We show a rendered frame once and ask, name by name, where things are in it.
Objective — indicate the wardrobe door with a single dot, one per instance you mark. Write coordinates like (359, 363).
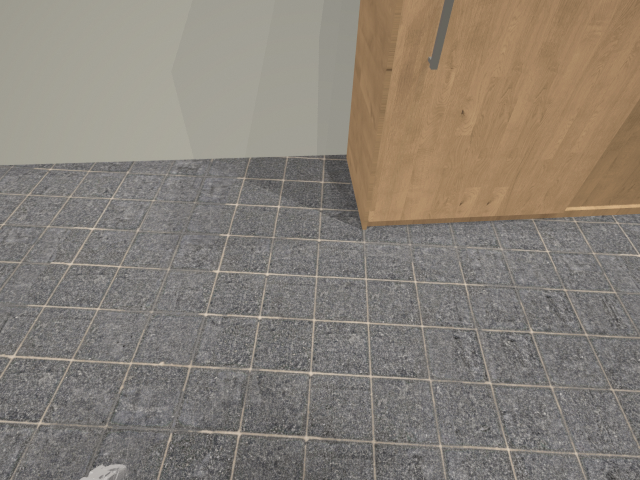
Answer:
(527, 96)
(615, 179)

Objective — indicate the handle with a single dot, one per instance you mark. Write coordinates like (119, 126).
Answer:
(441, 33)

